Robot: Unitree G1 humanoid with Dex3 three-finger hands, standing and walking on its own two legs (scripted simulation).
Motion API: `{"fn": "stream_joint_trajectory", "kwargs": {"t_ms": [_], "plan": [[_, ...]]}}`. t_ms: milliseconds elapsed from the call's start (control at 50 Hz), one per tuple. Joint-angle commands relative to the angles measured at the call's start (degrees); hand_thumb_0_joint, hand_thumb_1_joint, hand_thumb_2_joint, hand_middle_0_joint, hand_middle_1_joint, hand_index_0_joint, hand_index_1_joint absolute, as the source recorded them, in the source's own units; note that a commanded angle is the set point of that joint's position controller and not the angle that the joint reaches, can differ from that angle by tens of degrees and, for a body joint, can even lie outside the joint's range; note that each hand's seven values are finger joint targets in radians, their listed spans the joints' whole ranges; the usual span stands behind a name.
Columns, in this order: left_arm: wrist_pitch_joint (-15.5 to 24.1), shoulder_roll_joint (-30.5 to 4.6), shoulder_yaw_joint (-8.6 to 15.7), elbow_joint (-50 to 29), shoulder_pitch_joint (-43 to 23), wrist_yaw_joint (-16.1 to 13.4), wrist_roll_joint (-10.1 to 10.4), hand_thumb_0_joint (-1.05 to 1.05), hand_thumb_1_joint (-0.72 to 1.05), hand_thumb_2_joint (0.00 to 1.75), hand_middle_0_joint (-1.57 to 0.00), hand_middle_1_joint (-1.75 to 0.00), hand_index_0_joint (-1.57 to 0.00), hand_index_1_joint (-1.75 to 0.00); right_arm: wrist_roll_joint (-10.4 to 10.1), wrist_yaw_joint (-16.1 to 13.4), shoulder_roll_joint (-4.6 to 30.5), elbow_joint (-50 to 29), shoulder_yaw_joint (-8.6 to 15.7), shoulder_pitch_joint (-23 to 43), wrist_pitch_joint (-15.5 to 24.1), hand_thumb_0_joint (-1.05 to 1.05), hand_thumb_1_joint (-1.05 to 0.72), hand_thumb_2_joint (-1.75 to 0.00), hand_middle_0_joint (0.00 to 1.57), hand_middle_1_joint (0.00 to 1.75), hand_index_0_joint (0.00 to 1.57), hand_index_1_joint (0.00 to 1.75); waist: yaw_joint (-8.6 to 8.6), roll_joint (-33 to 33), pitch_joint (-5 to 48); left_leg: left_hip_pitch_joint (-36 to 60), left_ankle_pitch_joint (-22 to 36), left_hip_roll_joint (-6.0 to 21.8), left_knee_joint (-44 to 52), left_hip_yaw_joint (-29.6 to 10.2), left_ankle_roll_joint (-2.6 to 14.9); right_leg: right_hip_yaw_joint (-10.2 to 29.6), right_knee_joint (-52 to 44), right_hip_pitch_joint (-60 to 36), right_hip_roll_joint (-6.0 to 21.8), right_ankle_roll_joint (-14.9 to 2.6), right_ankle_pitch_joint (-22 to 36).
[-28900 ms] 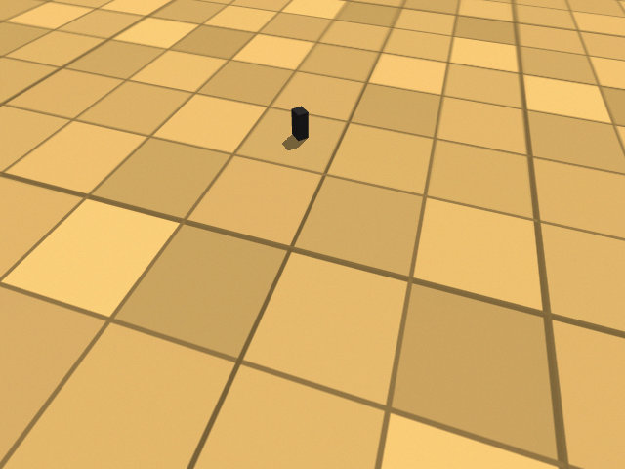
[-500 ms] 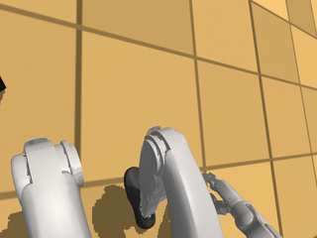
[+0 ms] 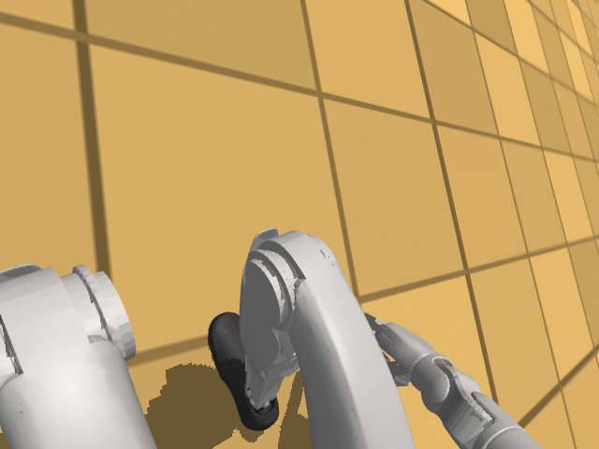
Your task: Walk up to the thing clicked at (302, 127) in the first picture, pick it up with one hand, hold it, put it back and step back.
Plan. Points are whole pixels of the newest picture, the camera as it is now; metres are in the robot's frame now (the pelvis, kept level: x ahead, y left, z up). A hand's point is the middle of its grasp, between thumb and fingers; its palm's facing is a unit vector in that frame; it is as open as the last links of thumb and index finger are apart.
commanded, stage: close in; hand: left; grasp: from the side
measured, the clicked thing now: out of the picture +0.46 +0.35 -0.20
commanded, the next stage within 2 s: rest palm in 0.52 s
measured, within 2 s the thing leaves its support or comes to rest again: neither
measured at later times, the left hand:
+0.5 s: hand out of the picture +0.42 +0.35 -0.18, palm faces +0.52 -0.86 -0.02, open 17.5 cm
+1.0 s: hand out of the picture +0.43 +0.34 -0.19, palm faces +0.53 -0.85 +0.00, open 17.1 cm
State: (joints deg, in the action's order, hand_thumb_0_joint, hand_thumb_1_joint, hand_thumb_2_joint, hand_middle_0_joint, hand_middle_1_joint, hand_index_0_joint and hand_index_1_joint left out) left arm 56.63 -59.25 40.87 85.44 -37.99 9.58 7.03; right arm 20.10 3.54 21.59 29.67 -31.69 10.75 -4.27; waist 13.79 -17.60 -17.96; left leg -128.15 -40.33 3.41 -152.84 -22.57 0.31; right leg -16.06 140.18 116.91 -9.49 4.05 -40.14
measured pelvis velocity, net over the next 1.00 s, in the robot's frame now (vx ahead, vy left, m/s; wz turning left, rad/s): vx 0.00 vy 0.00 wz -0.02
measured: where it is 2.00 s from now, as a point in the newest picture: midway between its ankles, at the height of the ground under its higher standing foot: (177, 425)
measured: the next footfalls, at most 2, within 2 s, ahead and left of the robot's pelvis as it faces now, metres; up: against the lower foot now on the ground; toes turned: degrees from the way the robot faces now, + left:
none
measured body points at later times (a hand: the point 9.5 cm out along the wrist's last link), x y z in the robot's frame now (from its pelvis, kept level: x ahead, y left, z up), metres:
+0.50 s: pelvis +0.00 +0.00 +0.00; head +0.23 +0.20 +0.32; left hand +0.39 +0.39 -0.18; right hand +0.18 -0.24 -0.03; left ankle +0.08 +0.13 -0.25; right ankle +0.12 -0.12 -0.25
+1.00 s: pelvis +0.00 +0.00 +0.00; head +0.24 +0.20 +0.32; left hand +0.40 +0.38 -0.18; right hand +0.18 -0.24 -0.03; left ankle +0.08 +0.13 -0.25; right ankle +0.12 -0.12 -0.25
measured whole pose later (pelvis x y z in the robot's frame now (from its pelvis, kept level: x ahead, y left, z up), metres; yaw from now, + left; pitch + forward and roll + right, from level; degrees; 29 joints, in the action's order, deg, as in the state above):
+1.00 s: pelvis +0.00 +0.00 +0.00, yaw -1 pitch +11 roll -18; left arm 60.6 -55.0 35.0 85.6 -39.3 0.5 6.8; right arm 20.9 5.5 20.9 29.0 -32.7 12.1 -5.4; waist 14.8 -18.7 -19.0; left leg -127.5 -41.3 3.7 -153.6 -24.3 -0.8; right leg -17.2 140.3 117.1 -9.7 4.2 -39.7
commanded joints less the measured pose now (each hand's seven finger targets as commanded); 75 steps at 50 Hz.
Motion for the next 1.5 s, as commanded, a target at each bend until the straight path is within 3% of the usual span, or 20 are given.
{"fn": "stream_joint_trajectory", "kwargs": {"t_ms": [0, 120, 220, 340, 560, 720, 820, 880, 940, 960, 980, 1000, 1020, 1040, 1060, 1080, 1220, 1260, 1360, 1480], "plan": [[4.2, -10.2, -3.2, -6.6, -9.9, -0.7, 1.0, 0.00, -0.61, 0.09, -0.06, -0.16, -0.09, -0.14, 0.3, -0.6, 21.3, -0.2, 7.0, -1.8, -0.8, 0.00, -0.91, -0.90, 0.20, 0.30, 0.20, 0.30, 6.88, 35.5, 30.2, 25.1, 7.8, 4.7, 18.8, 3.9, -1.61, -5.8, -9.9, -10.3, 0.1, -4.00, 11.9], [5.2, -8.2, -4.7, -6.6, -10.4, -2.5, 1.3, 0.00, -0.61, 0.11, -0.05, -0.14, -0.08, -0.12, 0.3, 0.0, 21.1, -0.8, 6.6, -1.4, -1.0, 0.00, -0.90, -0.90, 0.20, 0.30, 0.20, 0.30, 6.49, 33.9, 30.3, 25.2, 7.4, 4.6, 18.7, 2.8, -1.70, -6.1, -9.6, -10.7, -0.1, -4.00, 12.1], [6.6, -10.7, -2.9, -8.0, -9.2, -4.5, 0.8, 0.00, -0.59, 0.11, -0.04, -0.12, -0.07, -0.11, 0.8, 0.3, 20.6, -0.9, 6.0, -1.3, -1.4, 0.00, -0.90, -0.90, 0.20, 0.30, 0.20, 0.30, 5.04, 35.6, 31.6, 25.9, 11.0, 4.8, 17.5, 3.7, -1.71, -5.5, -9.5, -13.0, -0.5, -4.10, 14.5], [7.4, -11.7, -1.9, -9.6, -9.1, -6.3, -0.1, 0.00, -0.61, 0.13, -0.04, -0.13, -0.06, -0.11, 1.1, 0.5, 20.5, -1.2, 6.0, -0.8, -1.8, 0.00, -0.90, -0.90, 0.20, 0.30, 0.20, 0.30, 5.51, 38.1, 31.5, 25.7, 9.8, 4.8, 17.4, 4.6, -1.79, -5.3, -9.9, -13.6, -0.6, -4.34, 13.9], [7.0, -4.4, -6.5, -7.1, -10.7, -5.9, 1.5, 0.00, -0.61, 0.15, -0.03, -0.14, -0.06, -0.12, 0.4, 1.2, 20.6, -1.2, 6.6, -1.0, -1.1, 0.00, -0.90, -0.90, 0.20, 0.30, 0.20, 0.30, 7.58, 31.8, 30.0, 22.3, 5.5, 4.2, 17.0, 3.6, -0.99, -6.1, -10.6, -12.0, -0.6, -4.00, 12.1], [7.7, -7.8, -4.5, -6.7, -10.5, -8.2, 0.8, 0.00, -0.51, 0.17, -0.04, -0.11, -0.05, -0.10, 0.7, 1.3, 20.4, -0.9, 6.1, -1.4, -1.3, 0.00, -0.88, -0.90, 0.20, 0.30, 0.20, 0.30, 5.96, 34.1, 31.5, 24.0, 8.9, 4.5, 16.9, 3.9, -1.47, -5.9, -10.2, -13.9, -0.9, -4.28, 13.9], [8.4, -8.8, -3.9, -8.2, -10.9, -9.1, 0.3, 0.00, -0.45, 0.18, -0.04, -0.10, -0.05, -0.09, 1.3, 1.1, 20.4, -0.6, 5.9, -1.4, -1.6, 0.00, -0.87, -0.90, 0.20, 0.30, 0.20, 0.30, 6.15, 36.2, 32.4, 26.0, 12.4, 4.9, 16.3, 4.3, -1.54, -5.4, -10.3, -15.3, -1.0, -4.25, 16.5], [8.3, -6.4, -6.4, -8.4, -12.2, -8.9, -0.1, 0.00, -0.44, 0.18, -0.03, -0.10, -0.04, -0.09, 1.3, 1.1, 20.3, -1.3, 5.8, -0.6, -1.6, 0.00, -0.88, -0.90, 0.20, 0.30, 0.20, 0.30, 7.50, 36.0, 31.9, 25.6, 11.4, 4.9, 16.4, 3.9, -1.56, -5.8, -10.4, -14.7, -0.9, -4.19, 16.1], [7.7, -7.7, -5.9, -7.5, -11.5, -9.0, -0.6, 0.00, -0.46, 0.18, -0.03, -0.10, -0.04, -0.09, 1.3, 1.0, 20.3, -0.6, 6.0, -1.1, -1.9, 0.00, -0.88, -0.90, 0.20, 0.30, 0.20, 0.30, 7.12, 35.4, 30.9, 24.8, 9.9, 4.9, 17.0, 4.0, -1.50, -5.7, -10.6, -14.0, -0.8, -4.38, 14.9], [7.8, -5.9, -7.6, -7.7, -12.7, -8.7, -0.5, 0.00, -0.47, 0.18, -0.03, -0.10, -0.04, -0.09, 1.2, 1.1, 20.3, -1.4, 5.8, -0.1, -1.8, 0.00, -0.88, -0.90, 0.20, 0.30, 0.20, 0.30, 7.79, 34.8, 30.4, 24.3, 8.7, 4.9, 16.9, 3.7, -1.47, -6.2, -10.6, -13.3, -0.8, -4.26, 14.0], [7.7, -7.5, -5.8, -7.3, -11.7, -9.0, -0.4, 0.00, -0.49, 0.18, -0.03, -0.10, -0.04, -0.10, 1.2, 1.1, 20.4, -0.9, 6.0, -0.8, -1.8, 0.00, -0.88, -0.90, 0.20, 0.30, 0.20, 0.30, 7.39, 35.1, 30.8, 24.5, 8.6, 4.9, 17.0, 3.7, -1.49, -6.1, -10.7, -13.5, -0.9, -4.36, 13.9], [7.8, -4.4, -8.8, -6.7, -12.8, -8.8, -0.2, 0.00, -0.48, 0.18, -0.03, -0.10, -0.04, -0.09, 1.2, 1.1, 20.1, -1.2, 5.4, 0.1, -1.7, 0.00, -0.88, -0.90, 0.20, 0.30, 0.20, 0.30, 8.03, 34.5, 29.2, 23.7, 7.1, 4.8, 17.3, 3.6, -1.40, -6.3, -10.9, -12.8, -0.8, -4.25, 12.8], [7.7, -6.5, -6.4, -6.7, -11.9, -9.2, 0.1, 0.00, -0.48, 0.18, -0.03, -0.10, -0.04, -0.10, 1.0, 1.1, 20.4, -1.1, 6.0, -0.2, -1.6, 0.00, -0.88, -0.90, 0.20, 0.30, 0.20, 0.30, 7.34, 33.7, 29.8, 23.3, 6.7, 4.7, 17.1, 3.7, -1.22, -6.2, -11.2, -13.0, -0.9, -4.27, 12.7], [7.6, -7.9, -5.9, -6.4, -12.1, -9.4, 0.1, 0.00, -0.47, 0.18, -0.03, -0.10, -0.04, -0.09, 1.0, 1.1, 20.7, -0.9, 5.9, -0.3, -1.6, 0.00, -0.88, -0.90, 0.20, 0.30, 0.20, 0.30, 7.07, 33.5, 30.0, 22.5, 6.1, 4.6, 16.9, 3.9, -1.10, -6.2, -11.3, -13.2, -0.9, -4.20, 12.2], [7.7, -4.9, -7.7, -6.5, -12.5, -9.2, 0.5, 0.00, -0.49, 0.18, -0.03, -0.10, -0.04, -0.09, 1.0, 1.2, 20.1, -1.3, 5.8, 0.0, -1.5, 0.00, -0.88, -0.90, 0.20, 0.30, 0.20, 0.30, 7.51, 33.0, 30.2, 22.9, 6.1, 4.6, 16.8, 3.8, -1.05, -6.1, -11.4, -13.2, -1.0, -4.16, 12.4], [7.6, -6.4, -6.3, -6.3, -12.3, -9.4, 0.6, 0.00, -0.48, 0.17, -0.03, -0.10, -0.04, -0.09, 1.1, 1.1, 20.3, -1.0, 5.9, -0.5, -1.5, 0.00, -0.88, -0.90, 0.20, 0.30, 0.20, 0.30, 7.24, 32.9, 30.7, 23.1, 6.8, 4.6, 16.6, 4.0, -0.99, -6.0, -11.6, -13.8, -1.0, -4.13, 13.0], [8.0, -4.4, -8.9, -6.1, -13.6, -9.6, -0.3, 0.00, -0.46, 0.19, -0.03, -0.11, -0.04, -0.10, 1.2, 1.0, 19.6, -0.8, 5.5, 0.1, -1.5, 0.00, -0.88, -0.90, 0.20, 0.30, 0.20, 0.30, 7.76, 32.9, 29.8, 23.3, 7.8, 4.7, 17.1, 3.3, -1.19, -6.4, -11.5, -13.1, -1.2, -4.23, 13.6], [8.1, -6.1, -8.3, -6.2, -13.5, -10.0, -0.8, 0.00, -0.34, 0.20, -0.15, -0.17, -0.16, -0.16, 1.3, 0.9, 20.0, -1.0, 5.3, 0.0, -1.6, 0.00, -0.88, -0.89, 0.20, 0.30, 0.20, 0.30, 7.66, 34.6, 29.9, 24.8, 8.8, 5.0, 17.9, 2.7, -1.63, -6.7, -11.0, -12.8, -1.1, -4.39, 13.9], [8.8, -7.8, -7.2, -7.2, -13.6, -10.7, -0.7, 0.00, -0.29, 0.22, -0.20, -0.20, -0.21, -0.19, 1.6, 0.9, 20.2, -1.1, 4.8, -0.1, -2.0, 0.00, -0.87, -0.89, 0.20, 0.30, 0.20, 0.30, 7.45, 38.0, 31.2, 27.8, 12.3, 5.3, 18.1, 2.4, -1.98, -6.8, -10.4, -13.7, -1.0, -4.47, 15.7], [8.3, -8.9, -7.3, -7.5, -13.4, -9.8, -1.2, 0.00, -0.23, 0.28, -0.27, -0.26, -0.28, -0.25, 1.5, 0.6, 20.1, -1.2, 4.8, 0.0, -2.4, 0.00, -0.87, -0.89, 0.20, 0.30, 0.20, 0.30, 7.78, 36.9, 30.3, 26.8, 10.9, 5.4, 17.9, 2.9, -1.63, -6.4, -11.3, -13.7, -1.0, -4.33, 14.8]]}}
